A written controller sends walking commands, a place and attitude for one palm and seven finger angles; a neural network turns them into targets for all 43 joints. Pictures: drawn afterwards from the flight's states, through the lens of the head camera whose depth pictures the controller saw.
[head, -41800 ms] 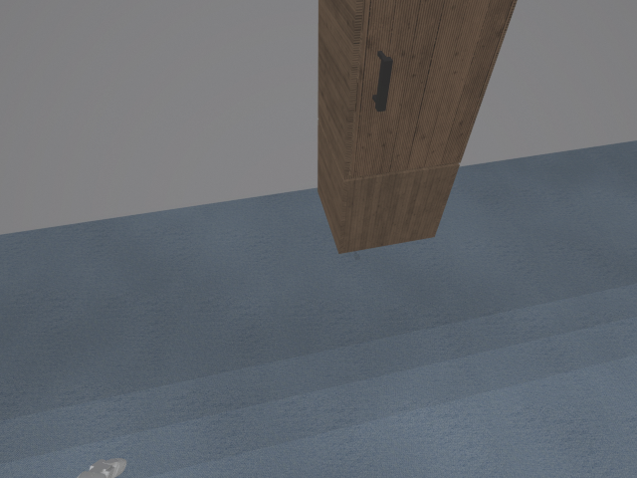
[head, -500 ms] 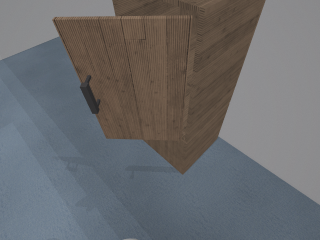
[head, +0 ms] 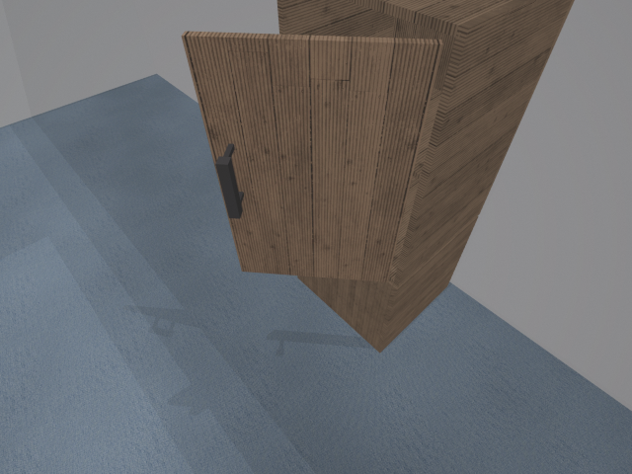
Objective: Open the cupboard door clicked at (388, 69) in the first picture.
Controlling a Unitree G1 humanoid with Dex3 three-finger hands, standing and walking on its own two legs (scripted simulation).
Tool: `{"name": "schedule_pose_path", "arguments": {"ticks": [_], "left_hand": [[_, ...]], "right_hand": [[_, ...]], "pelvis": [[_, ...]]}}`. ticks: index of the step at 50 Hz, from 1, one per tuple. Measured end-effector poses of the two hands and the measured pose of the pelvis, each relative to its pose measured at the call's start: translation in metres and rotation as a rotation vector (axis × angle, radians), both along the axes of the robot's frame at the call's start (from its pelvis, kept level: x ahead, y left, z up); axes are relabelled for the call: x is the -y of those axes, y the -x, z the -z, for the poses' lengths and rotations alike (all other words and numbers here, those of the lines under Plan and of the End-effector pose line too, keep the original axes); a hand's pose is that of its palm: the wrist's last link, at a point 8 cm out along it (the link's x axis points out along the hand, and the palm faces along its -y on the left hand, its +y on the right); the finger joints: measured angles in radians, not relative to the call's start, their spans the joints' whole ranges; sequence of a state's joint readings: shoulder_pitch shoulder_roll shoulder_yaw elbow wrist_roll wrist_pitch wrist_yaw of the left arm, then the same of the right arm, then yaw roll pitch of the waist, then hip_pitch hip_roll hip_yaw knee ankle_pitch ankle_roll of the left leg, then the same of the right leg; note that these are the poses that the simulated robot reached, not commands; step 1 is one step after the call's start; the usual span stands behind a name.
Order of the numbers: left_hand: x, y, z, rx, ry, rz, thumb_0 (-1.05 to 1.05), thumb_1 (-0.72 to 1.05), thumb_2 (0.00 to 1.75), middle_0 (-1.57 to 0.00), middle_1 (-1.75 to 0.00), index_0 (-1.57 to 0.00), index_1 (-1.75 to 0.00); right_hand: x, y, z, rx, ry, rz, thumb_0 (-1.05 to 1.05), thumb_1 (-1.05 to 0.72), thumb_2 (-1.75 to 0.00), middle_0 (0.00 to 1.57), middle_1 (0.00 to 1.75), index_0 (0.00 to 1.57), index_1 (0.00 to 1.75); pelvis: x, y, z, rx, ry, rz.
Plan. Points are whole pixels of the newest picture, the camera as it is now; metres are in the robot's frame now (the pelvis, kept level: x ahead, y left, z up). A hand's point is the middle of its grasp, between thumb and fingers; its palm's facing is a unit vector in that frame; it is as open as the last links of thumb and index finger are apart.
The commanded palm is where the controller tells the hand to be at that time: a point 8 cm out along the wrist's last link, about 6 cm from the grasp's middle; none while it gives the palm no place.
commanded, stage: come to a stop and stand still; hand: left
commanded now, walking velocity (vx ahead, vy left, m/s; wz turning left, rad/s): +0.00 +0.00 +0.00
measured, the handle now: (232, 181) +0.61 +0.22 +0.00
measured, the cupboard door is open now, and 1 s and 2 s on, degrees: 42 42 42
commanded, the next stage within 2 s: look again from close up in 0.12 s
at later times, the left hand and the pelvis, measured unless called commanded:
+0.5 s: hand out of the picture +0.04 +0.16 -0.17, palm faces -0.01 -0.98 -0.21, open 7.4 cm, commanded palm none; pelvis +0.02 -0.01 +0.00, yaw +0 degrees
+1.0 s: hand (211, 434) +0.18 +0.16 -0.06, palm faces +0.28 -0.94 -0.18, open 7.4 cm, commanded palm +0.13 +0.20 -0.06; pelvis +0.03 -0.05 +0.00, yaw +3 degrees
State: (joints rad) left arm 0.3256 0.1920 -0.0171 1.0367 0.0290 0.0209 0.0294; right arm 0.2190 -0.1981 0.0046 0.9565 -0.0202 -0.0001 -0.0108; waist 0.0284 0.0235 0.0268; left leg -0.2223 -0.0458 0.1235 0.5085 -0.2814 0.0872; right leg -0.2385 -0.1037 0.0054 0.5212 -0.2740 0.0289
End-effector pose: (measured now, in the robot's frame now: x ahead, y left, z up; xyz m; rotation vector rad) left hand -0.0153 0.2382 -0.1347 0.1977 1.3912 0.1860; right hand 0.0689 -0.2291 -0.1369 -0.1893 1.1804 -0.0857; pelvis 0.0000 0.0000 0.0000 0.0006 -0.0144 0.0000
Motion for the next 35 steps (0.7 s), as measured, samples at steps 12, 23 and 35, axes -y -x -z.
{"name": "schedule_pose_path", "arguments": {"ticks": [12,23,35], "left_hand": [[0.011,-0.012,0.004,-0.024,0.042,0.015,0.0,0.91,0.9,-0.2,-0.3,-0.2,-0.3],[0.024,-0.044,0.006,0.016,0.046,0.031,0.0,0.91,0.9,-0.2,-0.3,-0.2,-0.3],[0.039,-0.051,0.004,0.014,0.037,0.022,0.0,0.91,0.9,-0.2,-0.3,-0.2,-0.3]], "right_hand": [[0.001,0.039,0.002,-0.14,0.019,0.043,0.0,-0.92,-0.9,0.2,0.3,0.2,0.3],[0.001,0.056,0.005,-0.206,-0.003,0.079,0.01,-0.91,-0.9,0.2,0.3,0.2,0.3],[0.016,0.044,0.007,-0.206,-0.008,0.083,0.01,-0.92,-0.9,0.2,0.3,0.2,0.3]], "pelvis": [[-0.002,-0.009,-0.003,-0.009,-0.006,0.005],[0.009,-0.018,-0.004,-0.006,-0.007,0.004],[0.025,-0.027,-0.004,-0.009,-0.009,0.004]]}}
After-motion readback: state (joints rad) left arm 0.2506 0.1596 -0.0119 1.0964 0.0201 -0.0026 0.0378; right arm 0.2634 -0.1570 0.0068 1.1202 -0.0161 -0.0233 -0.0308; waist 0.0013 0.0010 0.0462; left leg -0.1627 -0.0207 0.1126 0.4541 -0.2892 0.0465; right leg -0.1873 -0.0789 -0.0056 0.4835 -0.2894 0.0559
